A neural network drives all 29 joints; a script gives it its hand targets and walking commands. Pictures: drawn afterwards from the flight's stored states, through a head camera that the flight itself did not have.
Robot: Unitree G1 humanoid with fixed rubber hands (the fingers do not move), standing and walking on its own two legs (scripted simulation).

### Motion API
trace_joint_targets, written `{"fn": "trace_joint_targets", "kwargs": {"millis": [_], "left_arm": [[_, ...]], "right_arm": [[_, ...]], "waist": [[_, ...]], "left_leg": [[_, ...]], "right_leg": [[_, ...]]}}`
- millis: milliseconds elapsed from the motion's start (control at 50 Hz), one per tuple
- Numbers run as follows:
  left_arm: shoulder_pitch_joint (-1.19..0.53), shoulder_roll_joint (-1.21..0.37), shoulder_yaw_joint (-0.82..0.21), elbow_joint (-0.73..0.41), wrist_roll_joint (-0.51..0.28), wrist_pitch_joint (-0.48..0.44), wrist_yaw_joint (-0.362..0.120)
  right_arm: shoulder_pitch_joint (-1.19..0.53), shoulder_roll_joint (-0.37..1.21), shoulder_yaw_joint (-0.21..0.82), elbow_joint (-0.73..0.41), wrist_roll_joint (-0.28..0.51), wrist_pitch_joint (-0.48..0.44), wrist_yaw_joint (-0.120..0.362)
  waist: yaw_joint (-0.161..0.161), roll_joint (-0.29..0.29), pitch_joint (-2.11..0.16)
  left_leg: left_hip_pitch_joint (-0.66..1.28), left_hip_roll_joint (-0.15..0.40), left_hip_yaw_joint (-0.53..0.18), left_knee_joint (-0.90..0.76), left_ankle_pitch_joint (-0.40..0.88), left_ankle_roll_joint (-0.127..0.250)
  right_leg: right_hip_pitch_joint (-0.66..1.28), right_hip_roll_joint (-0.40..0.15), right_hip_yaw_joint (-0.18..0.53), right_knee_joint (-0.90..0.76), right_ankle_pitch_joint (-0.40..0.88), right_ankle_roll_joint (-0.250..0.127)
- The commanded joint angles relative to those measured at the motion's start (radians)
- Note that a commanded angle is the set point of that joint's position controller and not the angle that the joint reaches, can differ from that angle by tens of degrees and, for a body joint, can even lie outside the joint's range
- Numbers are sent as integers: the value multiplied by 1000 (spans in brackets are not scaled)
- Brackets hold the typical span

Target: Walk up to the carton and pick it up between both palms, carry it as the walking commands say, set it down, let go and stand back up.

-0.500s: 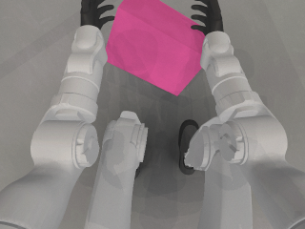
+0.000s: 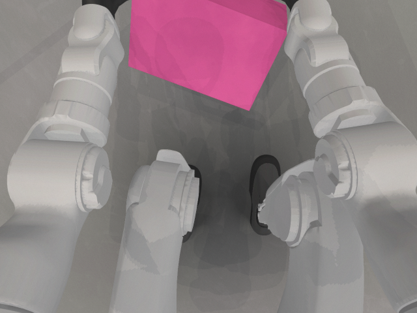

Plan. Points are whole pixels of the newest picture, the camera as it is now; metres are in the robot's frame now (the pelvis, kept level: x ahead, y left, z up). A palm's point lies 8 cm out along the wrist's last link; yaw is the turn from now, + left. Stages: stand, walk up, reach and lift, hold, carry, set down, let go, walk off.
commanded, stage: set down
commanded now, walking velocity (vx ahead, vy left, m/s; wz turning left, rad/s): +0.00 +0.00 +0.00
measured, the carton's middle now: (209, 34) +0.52 +0.03 -0.26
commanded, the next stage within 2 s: none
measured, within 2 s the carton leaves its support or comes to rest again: rests again in 1.90 s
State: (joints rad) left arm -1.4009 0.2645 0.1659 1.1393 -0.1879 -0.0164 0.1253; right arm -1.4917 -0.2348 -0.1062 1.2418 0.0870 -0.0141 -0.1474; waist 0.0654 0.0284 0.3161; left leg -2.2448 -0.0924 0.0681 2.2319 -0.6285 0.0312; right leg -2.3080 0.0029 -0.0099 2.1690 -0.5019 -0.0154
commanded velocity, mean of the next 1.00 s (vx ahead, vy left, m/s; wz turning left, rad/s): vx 0.00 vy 0.00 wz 0.00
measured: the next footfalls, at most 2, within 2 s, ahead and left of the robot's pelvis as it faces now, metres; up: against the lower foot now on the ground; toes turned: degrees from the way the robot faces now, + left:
none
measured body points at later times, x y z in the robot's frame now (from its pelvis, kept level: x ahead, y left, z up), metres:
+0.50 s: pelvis +0.01 +0.00 +0.00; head +0.37 -0.01 +0.26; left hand +0.55 +0.19 -0.17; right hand +0.56 -0.12 -0.19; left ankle +0.10 +0.09 -0.33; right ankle +0.13 -0.11 -0.33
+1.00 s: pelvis +0.01 +0.00 -0.01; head +0.37 -0.01 +0.26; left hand +0.55 +0.19 -0.17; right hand +0.56 -0.12 -0.19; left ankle +0.10 +0.09 -0.33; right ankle +0.13 -0.11 -0.33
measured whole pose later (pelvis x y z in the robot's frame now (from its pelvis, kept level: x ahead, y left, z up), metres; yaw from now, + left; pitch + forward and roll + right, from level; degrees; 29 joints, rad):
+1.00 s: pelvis +0.01 +0.00 -0.01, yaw +0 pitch +37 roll +1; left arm -1.45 0.28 0.24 1.24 -0.12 -0.03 0.03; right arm -1.48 -0.26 -0.17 1.27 0.03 -0.02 -0.07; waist 0.07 0.02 0.31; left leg -2.25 -0.08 0.06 2.26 -0.66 0.02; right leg -2.33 0.01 -0.02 2.20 -0.52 -0.03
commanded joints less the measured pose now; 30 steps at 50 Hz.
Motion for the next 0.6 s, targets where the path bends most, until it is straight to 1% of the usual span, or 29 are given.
{"fn": "trace_joint_targets", "kwargs": {"millis": [0,200,400,580], "left_arm": [[-144,-93,-43,-2,16,26,-37],[-146,-103,-58,40,5,19,-51],[-151,-177,-54,82,25,19,-83],[-154,-210,-34,109,48,25,-111]], "right_arm": [[-77,-23,-17,-28,-10,1,4],[-110,-8,23,-28,24,-5,24],[-107,75,22,-10,4,0,50],[-103,116,5,8,-22,8,72]], "waist": [[-64,-27,-951],[-35,-55,-935],[-35,-56,-883],[-33,-56,-836]], "left_leg": [[341,14,-112,-257,266,-73],[307,24,-120,-245,284,-67],[261,22,-120,-231,274,-66],[222,20,-115,-223,246,-64]], "right_leg": [[629,50,36,-84,205,-23],[605,46,46,-74,215,-18],[568,51,54,-75,217,-16],[548,53,58,-76,202,-16]]}}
